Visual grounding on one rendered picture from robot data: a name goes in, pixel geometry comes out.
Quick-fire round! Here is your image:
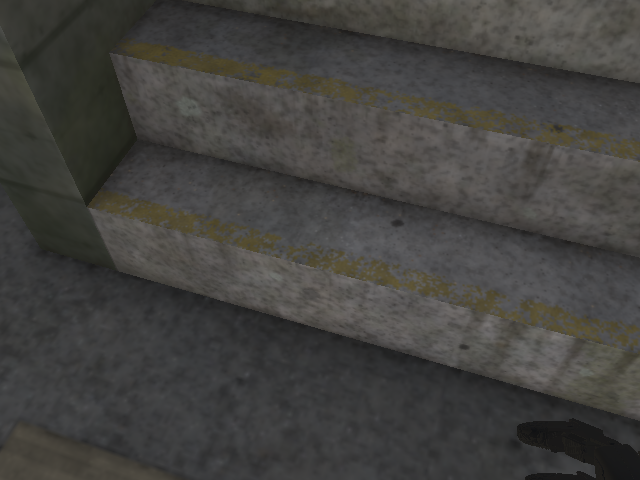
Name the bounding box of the right robot hand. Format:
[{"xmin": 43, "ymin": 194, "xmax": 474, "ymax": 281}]
[{"xmin": 517, "ymin": 418, "xmax": 640, "ymax": 480}]

